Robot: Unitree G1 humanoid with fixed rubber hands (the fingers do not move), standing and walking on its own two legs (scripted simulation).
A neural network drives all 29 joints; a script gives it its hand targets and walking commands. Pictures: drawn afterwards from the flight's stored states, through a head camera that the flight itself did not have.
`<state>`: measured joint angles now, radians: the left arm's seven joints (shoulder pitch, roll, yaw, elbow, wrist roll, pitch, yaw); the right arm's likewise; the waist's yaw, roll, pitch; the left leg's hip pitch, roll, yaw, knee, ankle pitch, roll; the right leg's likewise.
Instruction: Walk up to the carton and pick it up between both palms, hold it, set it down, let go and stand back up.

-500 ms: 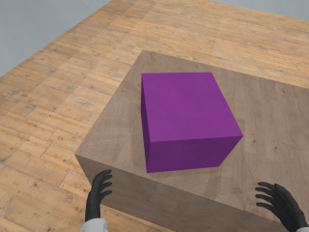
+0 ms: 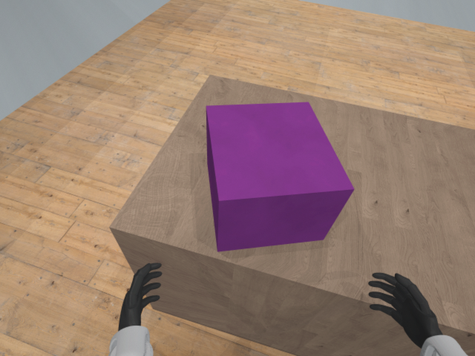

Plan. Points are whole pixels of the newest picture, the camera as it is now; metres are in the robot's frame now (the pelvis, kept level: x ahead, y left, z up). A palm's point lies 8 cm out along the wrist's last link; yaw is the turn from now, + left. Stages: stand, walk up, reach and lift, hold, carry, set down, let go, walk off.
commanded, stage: set down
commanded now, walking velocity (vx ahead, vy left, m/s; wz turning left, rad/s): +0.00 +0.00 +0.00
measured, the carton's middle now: (265, 173) +0.50 -0.05 -0.03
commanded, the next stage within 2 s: let go in 0.94 s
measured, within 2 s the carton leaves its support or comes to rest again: neither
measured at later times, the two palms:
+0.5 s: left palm (114, 313) +0.18 +0.21 -0.04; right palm (399, 328) +0.18 -0.27 -0.03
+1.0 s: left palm (97, 319) +0.18 +0.24 -0.08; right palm (371, 336) +0.17 -0.23 -0.06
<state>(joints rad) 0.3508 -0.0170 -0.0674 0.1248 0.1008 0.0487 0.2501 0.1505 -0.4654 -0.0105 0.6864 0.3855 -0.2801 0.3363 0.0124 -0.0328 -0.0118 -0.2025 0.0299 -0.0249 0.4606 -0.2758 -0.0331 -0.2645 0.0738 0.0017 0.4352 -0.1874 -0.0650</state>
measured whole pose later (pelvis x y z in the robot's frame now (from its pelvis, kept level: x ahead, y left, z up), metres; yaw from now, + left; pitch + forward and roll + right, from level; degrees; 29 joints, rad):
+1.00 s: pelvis +0.04 +0.04 +0.01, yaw +0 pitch +0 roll -2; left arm 0.29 0.13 0.00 0.45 0.04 0.07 0.07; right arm 0.21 -0.31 -0.01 0.76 0.15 -0.28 0.14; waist -0.01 0.01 0.02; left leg -0.08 0.01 0.00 0.39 -0.30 0.01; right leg -0.11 0.05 0.02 0.30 -0.18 -0.02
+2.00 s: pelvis -0.01 +0.03 +0.00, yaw +2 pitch -4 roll +0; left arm 0.13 0.34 0.03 1.06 0.03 -0.02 -0.02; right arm 0.24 -0.34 -0.02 0.90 -0.02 -0.02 0.00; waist 0.01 -0.02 0.04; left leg -0.10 -0.03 -0.03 0.39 -0.22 0.02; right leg -0.15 0.00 -0.02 0.38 -0.16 -0.01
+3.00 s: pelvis +0.01 +0.04 +0.01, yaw +3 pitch -3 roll +0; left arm 0.06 0.36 0.02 1.15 0.02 -0.01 0.00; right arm 0.15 -0.37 -0.02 1.04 -0.01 -0.02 -0.02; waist 0.01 0.00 0.05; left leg -0.05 -0.05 -0.05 0.32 -0.21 0.03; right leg -0.11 -0.02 -0.01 0.33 -0.17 0.01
